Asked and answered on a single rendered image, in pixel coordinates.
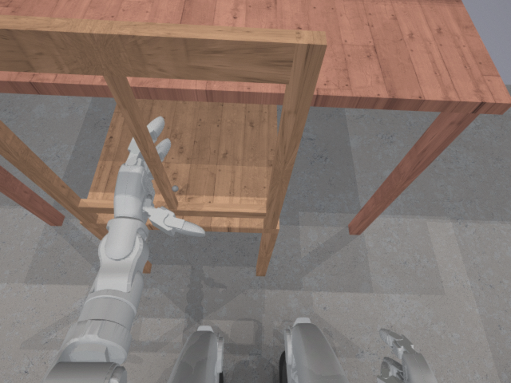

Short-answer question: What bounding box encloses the right robot shin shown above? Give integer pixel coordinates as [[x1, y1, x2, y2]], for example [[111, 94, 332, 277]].
[[287, 317, 311, 383]]

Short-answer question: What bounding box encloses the right robot thigh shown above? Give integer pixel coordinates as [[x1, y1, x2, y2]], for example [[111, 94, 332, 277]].
[[284, 323, 349, 383]]

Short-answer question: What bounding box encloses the table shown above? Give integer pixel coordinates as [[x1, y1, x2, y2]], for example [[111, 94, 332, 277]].
[[0, 0, 511, 235]]

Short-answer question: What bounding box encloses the chair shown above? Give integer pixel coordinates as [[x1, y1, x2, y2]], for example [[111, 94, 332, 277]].
[[0, 14, 327, 276]]

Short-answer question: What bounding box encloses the robot right hand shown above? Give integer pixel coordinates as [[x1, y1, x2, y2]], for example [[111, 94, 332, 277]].
[[377, 328, 438, 383]]

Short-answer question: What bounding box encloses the robot left upper arm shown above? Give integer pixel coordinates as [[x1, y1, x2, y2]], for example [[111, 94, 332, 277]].
[[44, 361, 127, 383]]

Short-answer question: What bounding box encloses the robot left hand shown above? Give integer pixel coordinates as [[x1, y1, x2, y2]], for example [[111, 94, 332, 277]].
[[113, 116, 205, 237]]

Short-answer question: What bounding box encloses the robot left forearm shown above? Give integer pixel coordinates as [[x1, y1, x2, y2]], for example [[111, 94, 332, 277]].
[[40, 217, 149, 383]]

